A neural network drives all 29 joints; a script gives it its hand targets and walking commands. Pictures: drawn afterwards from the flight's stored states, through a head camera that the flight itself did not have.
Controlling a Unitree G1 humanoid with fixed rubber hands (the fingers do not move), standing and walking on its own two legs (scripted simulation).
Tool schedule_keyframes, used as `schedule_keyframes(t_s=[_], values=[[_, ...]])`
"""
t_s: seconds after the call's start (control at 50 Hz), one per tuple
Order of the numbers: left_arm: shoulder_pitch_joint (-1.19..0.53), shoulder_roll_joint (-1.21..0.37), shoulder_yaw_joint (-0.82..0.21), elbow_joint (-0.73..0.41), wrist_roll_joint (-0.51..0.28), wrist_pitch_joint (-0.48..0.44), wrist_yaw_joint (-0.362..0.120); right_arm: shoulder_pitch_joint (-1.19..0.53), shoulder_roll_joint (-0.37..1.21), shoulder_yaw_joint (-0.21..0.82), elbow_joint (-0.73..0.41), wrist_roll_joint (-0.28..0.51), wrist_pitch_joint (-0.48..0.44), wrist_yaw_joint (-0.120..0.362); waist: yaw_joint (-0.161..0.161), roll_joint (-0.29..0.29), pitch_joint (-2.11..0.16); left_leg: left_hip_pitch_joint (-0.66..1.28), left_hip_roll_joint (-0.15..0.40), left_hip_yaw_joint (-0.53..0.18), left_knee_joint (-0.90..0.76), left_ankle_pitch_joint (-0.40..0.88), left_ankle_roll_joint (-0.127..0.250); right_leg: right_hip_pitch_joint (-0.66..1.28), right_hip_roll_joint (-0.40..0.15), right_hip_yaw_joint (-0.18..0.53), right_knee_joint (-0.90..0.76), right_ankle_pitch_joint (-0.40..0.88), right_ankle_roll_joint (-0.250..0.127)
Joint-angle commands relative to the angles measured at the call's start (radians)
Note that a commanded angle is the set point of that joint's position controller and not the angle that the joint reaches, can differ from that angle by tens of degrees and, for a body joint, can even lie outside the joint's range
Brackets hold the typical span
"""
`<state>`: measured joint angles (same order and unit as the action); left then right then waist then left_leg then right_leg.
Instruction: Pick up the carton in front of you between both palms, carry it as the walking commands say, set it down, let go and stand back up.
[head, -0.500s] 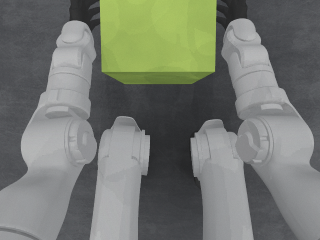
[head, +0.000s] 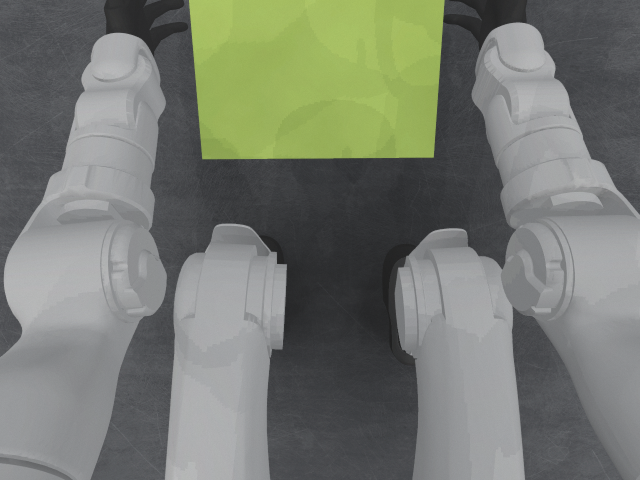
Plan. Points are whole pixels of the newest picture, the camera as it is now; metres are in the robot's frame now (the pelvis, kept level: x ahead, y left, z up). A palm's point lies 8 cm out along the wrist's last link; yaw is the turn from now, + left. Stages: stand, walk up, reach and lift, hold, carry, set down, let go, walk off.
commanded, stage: set down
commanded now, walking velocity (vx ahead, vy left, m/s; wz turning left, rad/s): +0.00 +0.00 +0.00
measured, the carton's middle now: (317, 63) +0.49 +0.04 -0.25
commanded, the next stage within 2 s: let go in 1.20 s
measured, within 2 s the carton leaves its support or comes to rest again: neither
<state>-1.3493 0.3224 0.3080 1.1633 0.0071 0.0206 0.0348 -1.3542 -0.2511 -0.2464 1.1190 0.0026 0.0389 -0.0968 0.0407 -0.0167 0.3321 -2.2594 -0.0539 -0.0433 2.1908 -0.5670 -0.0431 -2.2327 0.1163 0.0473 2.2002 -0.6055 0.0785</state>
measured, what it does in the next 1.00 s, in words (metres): rises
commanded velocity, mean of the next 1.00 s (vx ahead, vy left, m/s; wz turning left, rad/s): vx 0.00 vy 0.00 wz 0.00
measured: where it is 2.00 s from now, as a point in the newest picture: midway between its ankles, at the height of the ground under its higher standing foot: (333, 320)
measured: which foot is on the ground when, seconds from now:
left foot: down 0.00-1.00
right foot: down 0.00-1.00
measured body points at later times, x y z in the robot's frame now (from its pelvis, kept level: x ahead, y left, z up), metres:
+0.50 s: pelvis +0.01 +0.00 +0.06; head +0.34 +0.03 +0.37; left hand +0.52 +0.24 -0.07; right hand +0.54 -0.14 -0.07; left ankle +0.11 +0.12 -0.34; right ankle +0.11 -0.12 -0.34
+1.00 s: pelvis +0.03 +0.00 +0.19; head +0.34 +0.03 +0.52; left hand +0.52 +0.25 +0.08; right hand +0.55 -0.15 +0.07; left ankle +0.11 +0.12 -0.34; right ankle +0.11 -0.12 -0.34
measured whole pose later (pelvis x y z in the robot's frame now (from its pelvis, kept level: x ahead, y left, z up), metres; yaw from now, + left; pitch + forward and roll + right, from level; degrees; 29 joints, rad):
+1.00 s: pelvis +0.03 +0.00 +0.19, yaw +1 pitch +48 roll -2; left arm -0.99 0.31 0.27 0.76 -0.06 0.13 -0.01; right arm -0.99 -0.20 -0.25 0.73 0.04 0.15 -0.08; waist 0.02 -0.02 -0.09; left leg -1.88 -0.04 -0.06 1.50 -0.45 -0.02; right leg -1.85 0.05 0.03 1.50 -0.49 0.03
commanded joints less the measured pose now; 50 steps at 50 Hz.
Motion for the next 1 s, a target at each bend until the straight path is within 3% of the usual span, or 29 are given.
schedule_keyframes(t_s=[0.0, 0.02, 0.04, 0.06, 0.08, 0.1, 0.12, 0.18, 0.22, 0.28, 0.3, 0.34, 0.38, 0.4, 0.42, 0.44, 0.46, 0.48, 0.52, 0.56, 0.6, 0.66, 0.68, 0.72, 0.76, 0.84, 0.86, 0.96, 0.98], values=[[-0.218, 0.182, -0.092, -0.133, -0.133, -0.059, 0.021, -0.196, -0.115, 0.099, -0.119, 0.119, -0.046, -0.017, 0.007, -0.008, -1.067, 0.519, 0.024, 0.067, -0.133, 0.376, -0.001, 0.423, -0.057, -0.074, -0.153, 0.329, -0.021], [-0.221, 0.168, -0.129, -0.134, -0.173, -0.064, 0.021, -0.207, -0.104, 0.134, -0.139, 0.155, -0.053, -0.014, 0.01, -0.041, -1.085, 0.532, 0.024, 0.054, -0.139, 0.409, 0.002, 0.415, -0.06, -0.099, -0.132, 0.364, -0.014], [-0.22, 0.198, -0.125, -0.165, -0.168, -0.071, 0.023, -0.215, -0.142, 0.135, -0.153, 0.166, -0.053, -0.015, 0.028, 0.009, -1.12, 0.56, 0.023, 0.066, -0.134, 0.42, 0.003, 0.421, -0.056, -0.074, -0.142, 0.358, -0.019], [-0.223, 0.173, -0.16, -0.185, -0.207, -0.066, 0.015, -0.226, -0.134, 0.163, -0.177, 0.191, -0.053, -0.015, 0.028, -0.014, -1.177, 0.563, 0.034, 0.059, -0.122, 0.452, 0.002, 0.463, -0.065, -0.079, -0.136, 0.39, -0.023], [-0.223, 0.194, -0.173, -0.199, -0.229, -0.061, 0.015, -0.223, -0.139, 0.169, -0.196, 0.202, -0.053, -0.017, 0.0, -0.036, -1.206, 0.558, 0.033, 0.061, -0.133, 0.425, 0.002, 0.516, -0.068, -0.095, -0.125, 0.4, -0.016], [-0.204, 0.201, -0.173, -0.18, -0.243, -0.055, 0.012, -0.232, -0.147, 0.17, -0.215, 0.213, -0.047, -0.019, 0.021, -0.019, -1.213, 0.571, 0.034, 0.059, -0.133, 0.431, 0.01, 0.5, -0.074, -0.089, -0.124, 0.384, -0.018], [-0.204, 0.21, -0.182, -0.202, -0.248, -0.049, 0.015, -0.222, -0.155, 0.167, -0.254, 0.224, -0.046, -0.023, 0.019, -0.004, -1.271, 0.625, 0.035, 0.059, -0.133, 0.444, 0.011, 0.53, -0.069, -0.093, -0.128, 0.392, -0.019], [-0.144, 0.21, -0.18, -0.242, -0.266, -0.028, 0.023, -0.163, -0.159, 0.173, -0.301, 0.208, -0.024, -0.04, 0.026, -0.034, -1.431, 0.702, 0.025, 0.078, -0.147, 0.438, 0.011, 0.638, -0.062, -0.1, -0.161, 0.378, -0.024], [-0.12, 0.233, -0.153, -0.34, -0.243, -0.015, 0.035, -0.106, -0.162, 0.14, -0.335, 0.196, -0.006, -0.051, 0.009, -0.015, -1.509, 0.729, 0.019, 0.097, -0.189, 0.413, 0.004, 0.721, -0.052, -0.105, -0.187, 0.389, -0.027], [-0.085, 0.195, -0.143, -0.305, -0.203, 0.027, 0.045, -0.093, -0.138, 0.099, -0.357, 0.154, 0.031, -0.053, 0.01, 0.011, -1.447, 0.795, 0.01, 0.085, -0.257, 0.366, 0.013, 0.614, -0.044, -0.126, -0.243, 0.287, -0.031], [-0.075, 0.188, -0.125, -0.35, -0.181, 0.035, 0.049, -0.061, -0.14, 0.071, -0.335, 0.14, 0.035, -0.051, -0.009, 0.022, -1.411, 0.763, 0.005, 0.089, -0.282, 0.321, 0.009, 0.61, -0.043, -0.136, -0.255, 0.259, -0.037], [-0.07, 0.168, -0.105, -0.371, -0.152, 0.041, 0.047, -0.031, -0.139, 0.04, -0.348, 0.11, 0.044, -0.044, 0.008, 0.061, -1.368, 0.78, 0.004, 0.096, -0.309, 0.306, 0.007, 0.553, -0.037, -0.131, -0.303, 0.224, -0.042], [-0.058, 0.134, -0.085, -0.306, -0.135, 0.05, 0.034, -0.044, -0.085, 0.055, -0.321, 0.109, 0.048, -0.035, 0.019, 0.029, -1.239, 0.668, 0.003, 0.101, -0.35, 0.265, 0.012, 0.522, -0.027, -0.123, -0.348, 0.211, -0.045], [-0.04, 0.147, -0.067, -0.333, -0.122, 0.049, 0.032, -0.012, -0.083, 0.054, -0.334, 0.104, 0.047, -0.034, 0.002, 0.019, -1.277, 0.676, 0.004, 0.103, -0.362, 0.265, 0.012, 0.555, -0.024, -0.126, -0.363, 0.22, -0.043], [-0.029, 0.124, -0.071, -0.34, -0.116, 0.049, 0.028, -0.026, -0.075, 0.048, -0.331, 0.108, 0.042, -0.029, 0.043, 0.037, -1.275, 0.68, -0.005, 0.112, -0.379, 0.294, 0.008, 0.552, -0.024, -0.122, -0.371, 0.234, -0.043], [-0.011, 0.113, -0.082, -0.349, -0.108, 0.047, 0.028, 0.009, -0.083, 0.026, -0.326, 0.093, 0.044, -0.029, 0.003, 0.056, -1.281, 0.701, -0.002, 0.1, -0.401, 0.293, 0.009, 0.534, -0.02, -0.128, -0.392, 0.24, -0.039], [-0.016, 0.106, -0.047, -0.356, -0.1, 0.046, 0.023, -0.002, -0.077, 0.029, -0.331, 0.086, 0.044, -0.027, 0.023, 0.039, -1.255, 0.688, -0.004, 0.104, -0.414, 0.291, 0.011, 0.511, -0.017, -0.127, -0.411, 0.234, -0.039], [-0.008, 0.109, -0.055, -0.32, -0.097, 0.051, 0.017, 0.008, -0.117, 0.0, -0.285, 0.056, 0.046, -0.025, -0.004, 0.044, -1.26, 0.671, -0.002, 0.098, -0.429, 0.287, 0.004, 0.512, -0.021, -0.127, -0.417, 0.242, -0.039], [-0.005, 0.101, -0.059, -0.347, -0.09, 0.054, 0.015, 0.032, -0.095, 0.007, -0.301, 0.06, 0.045, -0.022, -0.012, 0.028, -1.301, 0.705, -0.001, 0.102, -0.453, 0.31, -0.001, 0.559, -0.018, -0.129, -0.451, 0.267, -0.04], [0.001, 0.111, -0.059, -0.366, -0.096, 0.055, 0.009, 0.043, -0.108, -0.007, -0.32, 0.049, 0.042, -0.024, -0.021, 0.056, -1.311, 0.74, -0.004, 0.096, -0.484, 0.316, -0.002, 0.53, -0.022, -0.14, -0.476, 0.251, -0.04], [0.019, 0.094, -0.042, -0.382, -0.085, 0.063, 0.01, 0.006, -0.106, -0.01, -0.352, 0.06, 0.047, -0.017, 0.019, 0.066, -1.321, 0.766, -0.008, 0.102, -0.524, 0.329, -0.002, 0.555, -0.02, -0.135, -0.508, 0.251, -0.047], [0.039, 0.123, -0.044, -0.402, -0.089, 0.075, 0.003, 0.023, -0.07, 0.025, -0.395, 0.074, 0.06, -0.009, 0.004, -0.005, -1.391, 0.787, -0.007, 0.098, -0.571, 0.32, 0.003, 0.675, -0.024, -0.143, -0.553, 0.279, -0.038], [0.046, 0.112, -0.031, -0.414, -0.09, 0.077, -0.005, 0.016, -0.064, 0.029, -0.41, 0.08, 0.069, -0.011, 0.037, 0.005, -1.418, 0.808, -0.016, 0.114, -0.595, 0.324, 0.0, 0.706, -0.021, -0.132, -0.585, 0.277, -0.035], [0.039, 0.138, -0.036, -0.459, -0.073, 0.083, -0.011, 0.052, -0.084, 0.005, -0.428, 0.066, 0.079, -0.008, 0.007, 0.022, -1.454, 0.859, -0.014, 0.104, -0.621, 0.368, -0.001, 0.716, -0.015, -0.135, -0.613, 0.318, -0.037], [0.089, 0.114, -0.033, -0.447, -0.082, 0.089, -0.021, 0.077, -0.084, 0.016, -0.444, 0.054, 0.086, -0.002, 0.019, 0.012, -1.45, 0.877, -0.015, 0.11, -0.656, 0.385, -0.001, 0.764, -0.017, -0.131, -0.658, 0.339, -0.039], [0.088, 0.127, -0.03, -0.527, -0.082, 0.097, -0.034, 0.094, -0.074, -0.001, -0.519, 0.052, 0.094, 0.003, 0.005, 0.035, -1.517, 1.008, -0.019, 0.112, -0.732, 0.426, -0.009, 0.809, -0.013, -0.145, -0.731, 0.346, -0.035], [0.112, 0.14, -0.019, -0.535, -0.076, 0.096, -0.036, 0.11, -0.073, -0.013, -0.527, 0.036, 0.096, 0.004, 0.005, 0.006, -1.505, 1.006, -0.019, 0.103, -0.749, 0.449, -0.002, 0.847, -0.019, -0.139, -0.743, 0.383, -0.033], [0.148, 0.102, -0.025, -0.531, -0.061, 0.087, -0.049, 0.174, -0.064, -0.033, -0.504, 0.02, 0.083, 0.011, -0.011, 0.037, -1.468, 1.036, -0.026, 0.1, -0.832, 0.499, -0.006, 0.927, -0.021, -0.112, -0.841, 0.447, -0.037], [0.165, 0.111, -0.027, -0.518, -0.057, 0.088, -0.054, 0.169, -0.052, -0.022, -0.519, 0.036, 0.081, 0.019, 0.001, 0.045, -1.491, 1.107, -0.022, 0.093, -0.856, 0.53, 0.0, 0.905, -0.015, -0.123, -0.852, 0.455, -0.032]])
